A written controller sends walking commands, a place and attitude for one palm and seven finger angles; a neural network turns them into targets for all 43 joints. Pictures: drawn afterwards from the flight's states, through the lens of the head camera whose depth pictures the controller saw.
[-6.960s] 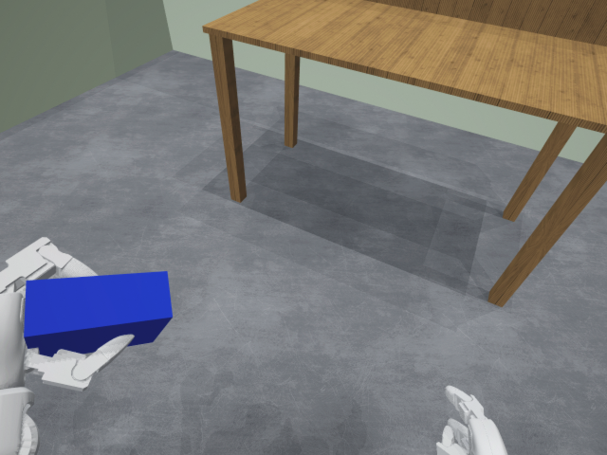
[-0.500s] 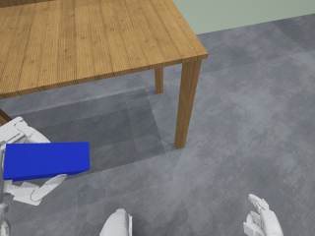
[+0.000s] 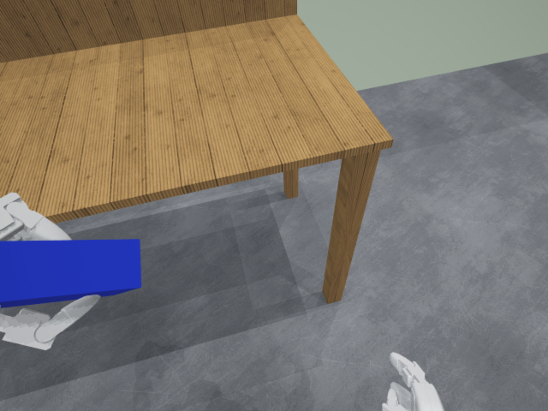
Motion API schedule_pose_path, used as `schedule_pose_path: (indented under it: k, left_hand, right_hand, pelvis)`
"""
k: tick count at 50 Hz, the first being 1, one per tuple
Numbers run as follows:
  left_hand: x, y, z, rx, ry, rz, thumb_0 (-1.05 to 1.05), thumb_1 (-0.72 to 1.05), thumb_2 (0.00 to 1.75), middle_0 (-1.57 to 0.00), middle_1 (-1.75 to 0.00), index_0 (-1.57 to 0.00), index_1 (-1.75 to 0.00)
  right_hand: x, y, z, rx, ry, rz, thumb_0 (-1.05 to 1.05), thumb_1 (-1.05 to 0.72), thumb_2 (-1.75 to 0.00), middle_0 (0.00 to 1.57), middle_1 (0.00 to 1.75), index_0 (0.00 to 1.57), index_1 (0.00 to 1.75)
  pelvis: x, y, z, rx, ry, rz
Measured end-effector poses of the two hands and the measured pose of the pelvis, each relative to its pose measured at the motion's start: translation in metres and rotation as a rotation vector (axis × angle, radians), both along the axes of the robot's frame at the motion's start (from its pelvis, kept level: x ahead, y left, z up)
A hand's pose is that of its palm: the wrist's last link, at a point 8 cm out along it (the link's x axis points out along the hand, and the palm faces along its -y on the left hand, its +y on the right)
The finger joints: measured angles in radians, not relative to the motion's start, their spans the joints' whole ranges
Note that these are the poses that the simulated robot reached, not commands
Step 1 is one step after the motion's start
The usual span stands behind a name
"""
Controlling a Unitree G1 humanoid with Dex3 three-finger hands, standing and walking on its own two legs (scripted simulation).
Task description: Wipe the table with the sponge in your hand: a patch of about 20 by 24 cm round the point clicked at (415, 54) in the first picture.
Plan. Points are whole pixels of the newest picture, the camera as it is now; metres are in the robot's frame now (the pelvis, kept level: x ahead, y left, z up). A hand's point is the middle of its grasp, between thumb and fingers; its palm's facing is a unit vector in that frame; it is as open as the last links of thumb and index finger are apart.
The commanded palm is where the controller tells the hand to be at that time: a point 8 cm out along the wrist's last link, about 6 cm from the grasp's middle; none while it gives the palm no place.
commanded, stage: take the last steps up to it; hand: left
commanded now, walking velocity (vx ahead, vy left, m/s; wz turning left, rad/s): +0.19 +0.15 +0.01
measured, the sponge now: (85, 272) +0.22 +0.21 +0.18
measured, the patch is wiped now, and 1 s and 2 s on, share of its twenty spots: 0.00 0.00 0.00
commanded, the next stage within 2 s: come to a stop and stand still in 0.28 s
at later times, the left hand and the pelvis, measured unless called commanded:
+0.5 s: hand (21, 200) +0.30 +0.31 +0.19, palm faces +0.42 -0.78 -0.45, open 9.2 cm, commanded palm +0.23 +0.34 +0.19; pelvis +0.07 +0.06 +0.00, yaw -1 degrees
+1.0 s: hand (68, 246) +0.26 +0.26 +0.15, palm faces +0.35 -0.86 -0.38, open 9.1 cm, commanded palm +0.21 +0.29 +0.19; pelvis +0.03 +0.02 +0.01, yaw -3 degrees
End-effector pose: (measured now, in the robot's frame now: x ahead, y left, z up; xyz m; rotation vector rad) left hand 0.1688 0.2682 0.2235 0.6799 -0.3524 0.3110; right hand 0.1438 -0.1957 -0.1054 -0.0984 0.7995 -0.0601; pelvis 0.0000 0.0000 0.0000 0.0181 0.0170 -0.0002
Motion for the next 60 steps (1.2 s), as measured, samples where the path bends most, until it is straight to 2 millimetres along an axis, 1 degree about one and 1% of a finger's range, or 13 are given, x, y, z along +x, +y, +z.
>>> schedule_pose_path:
  k: [4,10,15,21,27,34,39,43,47,51,53,56,60]
  left_hand:
    - [0.016,0.013,-0.014,-0.070,0.034,0.091,-0.01,-0.43,1.03,-0.85,-1.36,-0.85,-1.36]
    - [0.041,0.013,-0.039,-0.176,0.130,0.089,-0.01,-0.43,1.03,-0.85,-1.36,-0.85,-1.36]
    - [0.057,0.011,-0.025,-0.137,0.098,-0.029,-0.01,-0.43,1.03,-0.85,-1.35,-0.85,-1.36]
    - [0.073,0.051,-0.004,-0.033,-0.076,-0.079,-0.01,-0.43,1.03,-0.85,-1.35,-0.85,-1.36]
    - [0.092,0.089,-0.024,-0.130,-0.048,0.022,-0.01,-0.43,1.03,-0.85,-1.35,-0.85,-1.36]
    - [0.077,0.052,-0.026,-0.201,0.024,-0.051,-0.01,-0.42,1.03,-0.85,-1.35,-0.85,-1.36]
    - [0.066,0.035,-0.004,-0.033,0.005,-0.053,-0.01,-0.43,1.03,-0.85,-1.35,-0.85,-1.35]
    - [0.077,0.066,0.016,0.018,-0.059,0.049,-0.01,-0.42,1.03,-0.85,-1.35,-0.85,-1.35]
    - [0.070,0.065,-0.017,-0.131,0.023,0.089,-0.01,-0.42,1.03,-0.85,-1.35,-0.85,-1.35]
    - [0.052,0.023,-0.065,-0.306,0.139,-0.016,-0.01,-0.42,1.03,-0.85,-1.35,-0.85,-1.36]
    - [0.044,0.006,-0.075,-0.346,0.161,-0.072,-0.01,-0.42,1.03,-0.85,-1.35,-0.85,-1.36]
    - [0.038,0.002,-0.065,-0.317,0.107,-0.124,-0.01,-0.42,1.03,-0.85,-1.35,-0.85,-1.36]
    - [0.040,0.023,-0.033,-0.235,-0.044,-0.106,-0.01,-0.42,1.03,-0.85,-1.35,-0.85,-1.36]
  right_hand:
    - [0.017,-0.019,-0.007,-0.024,0.048,0.001,0.01,-0.90,-0.90,0.20,0.30,0.20,0.30]
    - [0.040,-0.047,0.018,-0.120,0.049,-0.020,0.01,-0.90,-0.90,0.20,0.30,0.20,0.30]
    - [0.058,-0.049,0.037,-0.200,0.023,-0.040,0.01,-0.90,-0.90,0.20,0.30,0.20,0.30]
    - [0.082,-0.020,0.037,-0.229,-0.043,-0.100,0.01,-0.90,-0.90,0.20,0.30,0.19,0.30]
    - [0.090,0.041,0.034,-0.105,-0.033,-0.042,0.01,-0.90,-0.90,0.19,0.30,0.19,0.30]
    - [0.085,0.073,0.032,-0.017,-0.054,0.070,0.01,-0.90,-0.90,0.20,0.30,0.20,0.30]
    - [0.077,0.054,0.018,-0.007,-0.064,0.088,0.01,-0.89,-0.90,0.20,0.30,0.20,0.30]
    - [0.059,0.019,0.013,-0.045,-0.037,0.067,0.01,-0.90,-0.90,0.20,0.30,0.20,0.30]
    - [0.036,-0.022,0.025,-0.090,-0.079,-0.028,0.01,-0.90,-0.90,0.20,0.30,0.20,0.30]
    - [0.014,-0.049,0.045,-0.181,-0.080,-0.070,0.01,-0.90,-0.90,0.20,0.30,0.20,0.30]
    - [0.006,-0.056,0.055,-0.231,-0.081,-0.073,0.01,-0.90,-0.90,0.20,0.30,0.20,0.30]
    - [0.001,-0.058,0.066,-0.279,-0.090,-0.073,0.01,-0.90,-0.90,0.20,0.30,0.19,0.30]
    - [0.001,-0.047,0.069,-0.275,-0.114,-0.066,0.01,-0.90,-0.90,0.20,0.30,0.19,0.30]
  pelvis:
    - [0.014,-0.001,0.002,0.014,-0.011,0.004]
    - [0.031,0.006,0.015,0.042,-0.007,0.012]
    - [0.044,0.021,0.016,0.045,-0.010,0.011]
    - [0.068,0.057,-0.003,0.009,-0.024,-0.008]
    - [0.071,0.063,0.003,-0.009,-0.027,-0.010]
    - [0.063,0.055,0.007,-0.024,-0.028,-0.021]
    - [0.050,0.037,0.001,-0.028,-0.039,-0.026]
    - [0.037,0.024,0.003,-0.020,-0.052,-0.034]
    - [0.033,0.022,0.004,-0.020,-0.056,-0.058]
    - [0.028,0.019,0.008,-0.012,-0.073,-0.062]
    - [0.025,0.018,0.008,-0.015,-0.077,-0.069]
    - [0.018,0.017,0.008,-0.024,-0.082,-0.078]
    - [0.012,0.019,0.008,-0.041,-0.091,-0.085]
